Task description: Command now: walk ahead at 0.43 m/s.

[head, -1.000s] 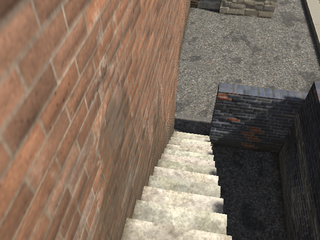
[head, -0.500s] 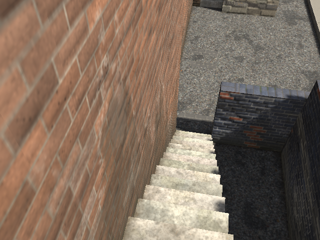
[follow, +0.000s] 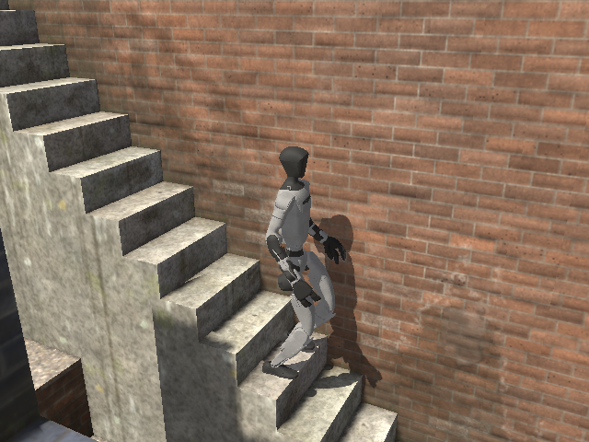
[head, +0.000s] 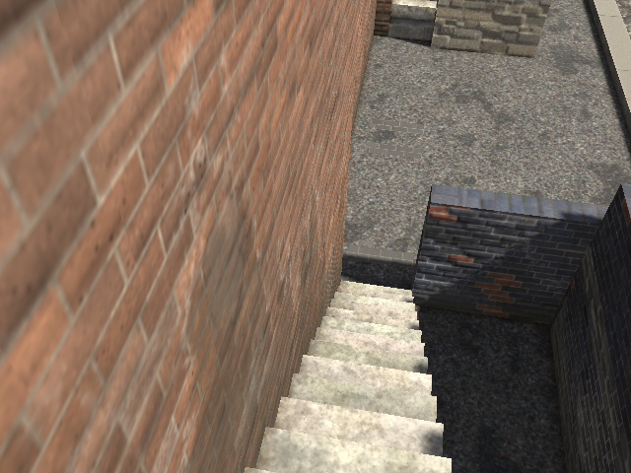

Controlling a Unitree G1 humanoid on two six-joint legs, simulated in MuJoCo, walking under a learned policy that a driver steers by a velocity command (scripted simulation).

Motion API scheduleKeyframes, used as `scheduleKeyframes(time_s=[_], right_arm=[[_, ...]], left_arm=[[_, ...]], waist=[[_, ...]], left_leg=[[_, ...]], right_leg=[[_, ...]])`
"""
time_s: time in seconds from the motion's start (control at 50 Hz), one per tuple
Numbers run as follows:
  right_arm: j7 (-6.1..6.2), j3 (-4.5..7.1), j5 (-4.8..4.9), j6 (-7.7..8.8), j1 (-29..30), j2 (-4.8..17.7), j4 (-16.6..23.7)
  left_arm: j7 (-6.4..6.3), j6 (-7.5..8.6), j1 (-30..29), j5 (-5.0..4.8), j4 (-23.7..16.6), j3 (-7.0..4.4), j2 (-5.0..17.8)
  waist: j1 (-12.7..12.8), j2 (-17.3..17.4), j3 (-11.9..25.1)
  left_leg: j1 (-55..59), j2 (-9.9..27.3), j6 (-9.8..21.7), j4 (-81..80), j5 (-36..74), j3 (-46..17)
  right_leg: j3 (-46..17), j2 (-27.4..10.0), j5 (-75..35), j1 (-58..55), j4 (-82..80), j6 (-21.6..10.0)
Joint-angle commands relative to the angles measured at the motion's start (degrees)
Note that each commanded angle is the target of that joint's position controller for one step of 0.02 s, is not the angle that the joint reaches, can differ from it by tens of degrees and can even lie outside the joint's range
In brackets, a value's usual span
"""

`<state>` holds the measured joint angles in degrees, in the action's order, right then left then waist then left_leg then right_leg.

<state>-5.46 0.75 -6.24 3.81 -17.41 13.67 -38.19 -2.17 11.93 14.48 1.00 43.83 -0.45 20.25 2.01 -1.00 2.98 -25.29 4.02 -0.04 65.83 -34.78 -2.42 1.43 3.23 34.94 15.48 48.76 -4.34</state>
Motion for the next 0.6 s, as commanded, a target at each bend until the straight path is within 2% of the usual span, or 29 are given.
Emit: scheduleKeyframes(time_s=[0.02, 0.04, 0.06, 0.08, 0.1, 0.12, 0.14, 0.16, 0.18, 0.2, 0.22, 0.24, 0.26, 0.28, 0.3, 0.32, 0.34, 0.36, 0.38, 0.4, 0.42, 0.44, 0.46, 0.48, 0.5, 0.54, 0.56, 0.58, 0.6], right_arm=[[-0.53, -0.38, 0.9, 4.73, 19.85, -2.15, 11.38], [-0.75, 0.03, 0.62, 4.28, 17.04, -1.71, 10.02], [-1.15, -0.51, -0.11, 3.18, 12.23, -2.49, 8.35], [-1.9, -0.66, -0.16, 1.58, 9.49, -2.75, 7.82], [-2.53, -1.47, -2.1, -0.24, 8.66, -2.53, 6.74], [-2.65, -1.68, -2.43, -1.44, 6.84, -1.9, 5.46], [-3.47, -3.35, -2.22, -1.87, 3.8, -4.97, 4.71], [-4.33, -3.91, -0.06, -2.27, 2.12, -5.54, 4.7], [-4.35, -3.21, -0.21, -2.56, -1.16, -3.32, 4.91], [-4.23, -1.71, -1.28, -3.08, -2.49, 0.92, 5.08], [-4.35, -0.41, -2.38, -3.63, -7.21, 5.5, 3.31], [-3.54, 1.17, -3.03, -3.97, -16.29, 8.56, -2.14], [-2.35, 1.08, -3.79, -2.75, -28.69, 6.8, -6.64], [-1.53, 1.42, -4.78, -1.69, -42.43, 4.95, -11.33], [-0.89, 0.93, -4.62, -0.39, -37.69, 4.72, -10.57], [-1.07, 1.55, -2.47, 1.05, -27.95, 9.87, -7.61], [-3.49, 1.86, -0.95, 2.48, -22.33, 9.58, -6.6], [-3.73, 1.23, 0.35, 4.4, -14.33, 4.5, -4.9], [-3.04, 0.18, 0.54, 5.25, -6.64, 1.16, -5.42], [-2.57, -1.73, 0.98, 4.55, -4.78, -4.89, -4.64], [-1.6, -2.39, 0.16, 3.07, -5.33, -4.29, -6.5], [-0.96, -0.77, 0.91, 1.91, -10.71, 1.05, -8.8], [0.02, 0.12, -0.06, 1.72, -11.92, 3.35, -8.99], [1.4, -1.78, 1.05, 2.94, -11.1, -1.71, -7.67], [2.98, -1.85, 3.37, 3.57, -8.11, 0.67, -5.32], [2.78, -1.27, 1.95, 2.51, -8.86, 4.89, -6.72], [1.74, -1.29, 0.22, 2.26, -9.07, 5.84, -7.83], [1.59, -1.21, 0.67, 2.85, -6.22, 5.2, -6.27], [2.28, -0.93, 1.62, 3.4, 0.37, 5.67, -3.78]], left_arm=[[0.17, 0.55, 28.62, -0.01, 7.43, -2.78, 9.93], [0.94, -1.23, 25.92, 1.8, 8.44, -1.81, 6.54], [1.37, -2.72, 21.75, 3.21, 8.73, -0.08, 2.18], [1.88, -3.6, 16.78, 4.12, 7.61, 0.91, -0.32], [0.74, -4.0, 11.98, 4.83, 6.58, 3.37, -6.37], [-0.03, -4.09, 10.05, 5.04, 6.84, 3.65, -5.45], [-0.49, -3.8, 4.56, 5.85, 3.75, 4.01, -4.91], [0.19, -2.13, 2.44, 6.5, 2.41, 2.48, 0.87], [1.2, -0.61, -0.33, 7.07, 2.42, 1.65, 5.65], [0.93, -0.4, -1.34, 5.05, 2.97, 0.84, 8.02], [0.79, -0.25, -0.22, 3.86, 3.8, 0.46, 9.8], [1.19, -0.76, 5.31, 3.8, 5.94, 0.05, 9.29], [2.45, -1.95, 9.79, 3.79, 7.39, 0.52, 6.81], [3.83, -3.39, 6.45, 3.9, 7.56, -0.51, 8.58], [4.94, -4.05, 10.41, 4.05, 8.1, -1.01, 7.27], [7.34, -4.25, 15.17, 3.62, 5.08, 0.28, -1.01], [7.01, -3.5, 12.82, 2.27, 2.24, 1.12, 0.81], [5.44, -3.16, 5.15, 1.6, -1.45, 1.16, 2.73], [3.98, -3.2, 1.95, 0.75, -2.77, 2.27, 0.58], [2.62, -4.43, 3.06, 0.55, 0.42, 2.18, 2.0], [1.18, -5.58, 8.18, 0.74, 3.8, 3.26, 1.27], [1.87, -7.18, 12.08, 2.73, 7.68, 3.28, -0.75], [3.08, -7.73, 11.73, 4.85, 7.85, 3.57, -2.25], [3.4, -7.77, 5.13, 6.27, 5.5, 3.12, 0.22], [3.76, -7.65, 6.18, 4.89, 6.32, 2.91, 2.38], [4.9, -8.83, 1.53, 3.13, 3.76, 3.18, 0.11], [5.24, -9.06, 5.27, 4.12, 4.59, 3.06, -1.11], [5.19, -8.88, 6.24, 5.17, 4.08, 1.72, 0.52], [4.81, -8.47, 10.24, 5.29, 4.49, 1.62, 0.23]], waist=[[12.39, 0.8, -8.04], [8.82, 2.41, -7.95], [4.23, -0.22, -7.12], [0.59, -2.81, -8.1], [-0.91, -3.4, -8.61], [-1.99, -4.7, -6.84], [-4.79, 1.35, -4.38], [-5.9, 0.65, -3.37], [-9.05, -0.3, -4.13], [-9.48, 1.66, -7.08], [-10.32, 2.69, -9.14], [-9.6, 7.98, -8.26], [-12.14, 8.0, -7.11], [-19.79, 16.23, -7.1], [-14.88, 12.02, -6.68], [-4.38, 9.64, 0.92], [-4.28, 2.65, 5.75], [-3.24, -5.11, 3.68], [-0.95, 1.02, -0.08], [-1.65, -2.34, -4.69], [0.35, -3.56, -9.98], [0.83, -0.43, -6.84], [0.88, 4.29, -7.25], [-1.81, 4.93, -6.66], [-2.27, 3.37, -4.84], [-2.49, 1.37, -7.49], [-0.32, 4.14, -6.92], [1.05, 5.64, -9.54], [1.89, 7.89, -9.25]], left_leg=[[-61.54, -3.83, -2.25, 20.76, -0.36, -7.23], [-60.97, -0.98, -1.55, 20.44, 5.71, -8.68], [-53.9, 0.74, 0.41, 18.55, 13.58, -7.15], [-45.74, 0.45, 2.11, 18.42, 18.69, -4.66], [-39.86, 2.15, 3.58, 8.75, 35.85, -4.38], [-31.12, 0.75, 3.68, 7.14, 41.35, -1.01], [1.96, -2.4, 4.14, -2.0, 64.38, 3.7], [21.1, -5.08, 0.7, -0.34, 65.62, 6.37], [27.78, -4.54, 0.02, 5.9, 65.86, 4.11], [21.63, -5.08, -0.75, 3.14, 53.98, 5.11], [15.52, -3.38, -0.06, -3.97, 47.88, 3.6], [11.19, -3.29, 0.78, -15.51, 46.17, 2.19], [23.91, -2.65, 2.57, -23.02, 48.96, -0.36], [32.24, -4.05, 6.35, -29.06, 53.23, 2.51], [28.61, -4.4, 8.71, -42.41, 46.75, -3.15], [38.24, 2.86, 17.77, -22.6, 90.62, -15.19], [44.54, 11.77, 27.77, -23.32, 93.11, -28.47], [37.56, 12.94, 26.0, -26.21, 82.61, -24.6], [28.96, 15.67, 24.88, -26.36, 57.03, -34.45], [11.84, 15.04, 26.29, -27.61, 46.02, -38.1], [-5.85, 13.35, 24.49, -26.04, 40.3, -32.15], [-12.28, 8.35, 22.36, -25.35, 40.33, -26.98], [-18.29, 6.84, 20.48, -27.18, 31.72, -26.83], [-11.2, 3.0, 16.69, -22.76, 22.32, -24.88], [-10.76, -1.4, 13.16, -15.9, 15.47, -17.27], [-19.63, -2.58, 12.31, -15.78, 4.25, -14.51], [-23.81, -1.51, 12.92, -13.83, 11.02, -15.54], [-22.29, -1.28, 12.12, -10.68, 17.77, -13.63], [-17.8, -0.66, 10.93, -5.11, 16.21, -12.62]], right_leg=[[-36.57, -22.57, -48.61, -40.5, -4.68, -14.92], [-32.79, -22.54, -44.68, -35.15, -2.32, -12.63], [-27.12, -20.13, -38.19, -25.55, -2.2, -10.83], [-24.95, -17.93, -34.19, -11.96, -5.41, -12.01], [-18.1, -13.31, -23.09, -1.21, -2.48, -8.88], [-15.28, -9.95, -13.92, 8.54, -0.99, -9.49], [-4.62, -1.45, -6.36, 36.2, -1.94, -7.79], [-2.33, -1.09, -0.44, 49.34, -4.61, -6.34], [-4.61, -3.2, 2.61, 53.18, -0.79, -5.55], [-5.13, -4.12, 2.67, 46.73, 5.64, -4.25], [-7.01, -6.44, -0.13, 34.05, 16.85, -1.4], [-5.82, -5.44, -4.12, 17.74, 27.99, 0.93], [-9.34, -5.05, -7.26, 19.27, 43.94, 2.83], [-6.11, 1.93, 1.6, 24.83, 70.0, 3.39], [-9.11, 4.81, -0.23, 25.97, 82.35, 2.07], [-12.32, 7.29, 0.08, 36.92, 80.79, 1.39], [-14.37, 8.45, 2.43, 48.29, 79.51, 5.43], [-13.76, 3.39, -6.96, 54.01, 62.41, 7.52], [-17.85, -4.72, -13.92, 61.32, 50.4, 10.61], [-19.28, -9.15, -18.8, 56.09, 37.88, 12.53], [-16.73, -11.54, -25.95, 45.08, 27.64, 12.76], [-10.73, -9.85, -30.19, 31.94, 27.47, 11.55], [-7.79, -9.15, -34.25, 24.57, 31.5, 9.63], [-13.48, -12.04, -47.6, 34.6, 19.84, 8.22], [-13.13, -10.92, -58.8, 29.59, 4.87, 6.68], [-6.94, -8.26, -52.66, 13.93, -1.2, 5.91], [-5.69, -6.97, -55.93, 7.13, 9.4, 6.8], [-4.14, -6.3, -49.55, 8.12, 10.7, 7.08], [-3.64, -6.32, -42.87, 5.74, 2.79, 6.34]])
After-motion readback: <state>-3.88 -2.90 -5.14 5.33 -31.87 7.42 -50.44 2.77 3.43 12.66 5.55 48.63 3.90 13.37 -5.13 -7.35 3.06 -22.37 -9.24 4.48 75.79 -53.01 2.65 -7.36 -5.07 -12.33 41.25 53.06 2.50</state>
